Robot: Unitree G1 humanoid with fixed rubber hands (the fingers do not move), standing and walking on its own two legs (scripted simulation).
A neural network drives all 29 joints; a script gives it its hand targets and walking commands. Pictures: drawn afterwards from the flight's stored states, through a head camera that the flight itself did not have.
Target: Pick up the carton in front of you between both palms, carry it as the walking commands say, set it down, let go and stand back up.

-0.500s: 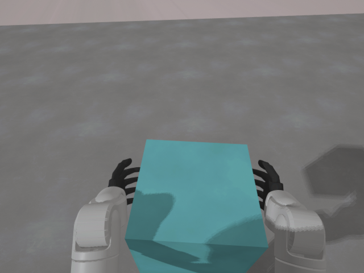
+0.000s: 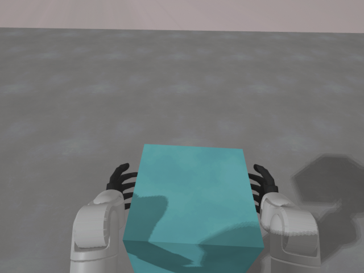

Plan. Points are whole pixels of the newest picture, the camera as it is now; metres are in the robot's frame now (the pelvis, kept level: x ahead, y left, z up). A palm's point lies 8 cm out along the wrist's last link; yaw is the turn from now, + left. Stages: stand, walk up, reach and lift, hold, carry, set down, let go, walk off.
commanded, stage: carry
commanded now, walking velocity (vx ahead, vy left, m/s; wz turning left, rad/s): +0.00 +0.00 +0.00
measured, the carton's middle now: (189, 218) +0.26 +0.00 +0.02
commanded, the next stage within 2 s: hold in 1.12 s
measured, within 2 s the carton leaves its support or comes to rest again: neither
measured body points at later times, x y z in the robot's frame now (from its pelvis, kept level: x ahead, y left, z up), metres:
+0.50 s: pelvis -0.01 +0.00 +0.00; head -0.04 +0.00 +0.45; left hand +0.26 +0.15 +0.05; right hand +0.26 -0.15 +0.05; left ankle +0.00 +0.10 -0.74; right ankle -0.07 -0.11 -0.74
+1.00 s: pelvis -0.05 -0.01 +0.00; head -0.07 +0.00 +0.45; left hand +0.25 +0.14 +0.03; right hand +0.25 -0.16 +0.04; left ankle +0.00 +0.10 -0.74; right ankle -0.07 -0.11 -0.74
